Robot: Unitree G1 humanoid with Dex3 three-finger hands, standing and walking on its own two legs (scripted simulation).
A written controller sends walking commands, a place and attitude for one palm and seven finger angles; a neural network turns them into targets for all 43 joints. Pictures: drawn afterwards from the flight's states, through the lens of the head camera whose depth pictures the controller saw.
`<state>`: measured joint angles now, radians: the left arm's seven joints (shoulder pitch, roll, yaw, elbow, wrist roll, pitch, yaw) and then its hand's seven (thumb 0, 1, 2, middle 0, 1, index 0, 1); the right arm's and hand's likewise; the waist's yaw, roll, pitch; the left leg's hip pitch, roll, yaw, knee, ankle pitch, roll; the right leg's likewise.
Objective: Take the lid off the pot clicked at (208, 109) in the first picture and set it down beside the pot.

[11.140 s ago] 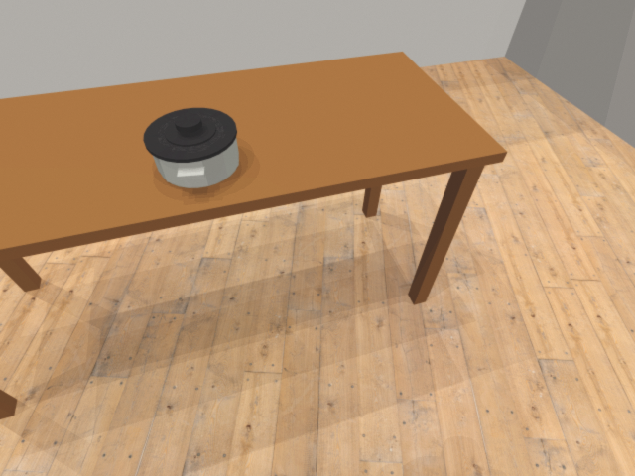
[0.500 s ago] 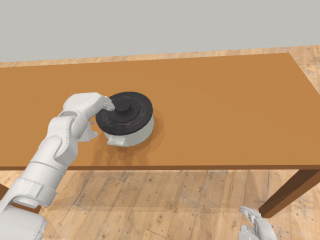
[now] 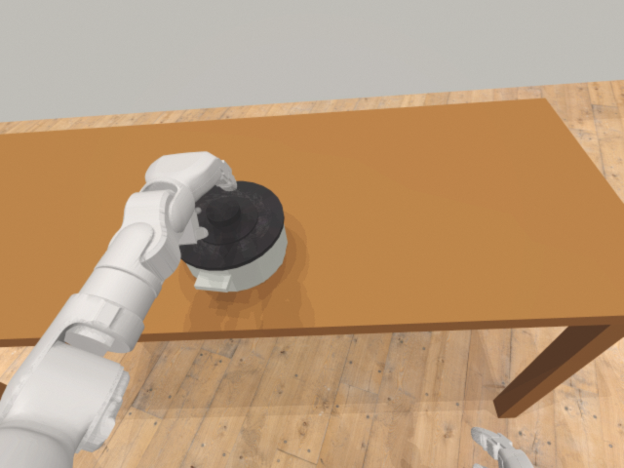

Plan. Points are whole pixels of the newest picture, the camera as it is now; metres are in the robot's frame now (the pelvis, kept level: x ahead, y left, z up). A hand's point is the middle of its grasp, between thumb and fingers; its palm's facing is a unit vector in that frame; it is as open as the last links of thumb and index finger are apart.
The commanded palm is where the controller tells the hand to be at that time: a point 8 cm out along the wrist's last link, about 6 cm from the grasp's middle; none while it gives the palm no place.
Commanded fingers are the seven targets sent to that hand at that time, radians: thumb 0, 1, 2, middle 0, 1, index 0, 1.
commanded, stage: move the open hand above the knob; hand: left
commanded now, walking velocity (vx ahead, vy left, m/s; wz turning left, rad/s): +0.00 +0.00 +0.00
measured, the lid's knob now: (223, 211) +0.49 +0.15 +0.04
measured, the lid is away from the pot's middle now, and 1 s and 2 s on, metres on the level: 0.00 0.00 0.00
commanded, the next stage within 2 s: lower the open fingers around the knob in 0.90 s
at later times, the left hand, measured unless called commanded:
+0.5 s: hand (208, 190) +0.47 +0.16 +0.10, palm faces -0.29 -0.05 -0.96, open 10.3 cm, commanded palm +0.45 +0.16 +0.17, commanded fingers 0.00 -0.30 1.36 -0.80 -0.08 -0.80 -0.08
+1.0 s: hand (208, 194) +0.46 +0.15 +0.11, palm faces -0.30 -0.04 -0.95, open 10.3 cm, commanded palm +0.45 +0.15 +0.17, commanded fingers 0.00 -0.30 1.36 -0.80 -0.08 -0.80 -0.08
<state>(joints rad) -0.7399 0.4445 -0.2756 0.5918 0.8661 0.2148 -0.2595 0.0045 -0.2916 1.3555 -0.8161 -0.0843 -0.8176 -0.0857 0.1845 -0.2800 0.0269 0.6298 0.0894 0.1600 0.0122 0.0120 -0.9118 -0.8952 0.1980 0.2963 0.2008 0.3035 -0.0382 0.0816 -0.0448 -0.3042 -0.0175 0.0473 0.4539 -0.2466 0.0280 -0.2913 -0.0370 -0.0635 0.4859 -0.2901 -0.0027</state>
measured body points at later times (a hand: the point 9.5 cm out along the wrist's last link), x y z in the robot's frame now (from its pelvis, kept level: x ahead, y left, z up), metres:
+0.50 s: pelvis +0.01 +0.01 +0.00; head +0.05 -0.02 +0.45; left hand +0.48 +0.16 +0.16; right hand +0.07 -0.26 -0.14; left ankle -0.01 +0.10 -0.74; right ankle -0.03 -0.11 -0.74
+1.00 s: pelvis +0.00 +0.01 +0.00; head +0.03 -0.02 +0.45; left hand +0.47 +0.15 +0.16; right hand +0.10 -0.24 -0.13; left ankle -0.01 +0.10 -0.74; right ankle -0.03 -0.11 -0.74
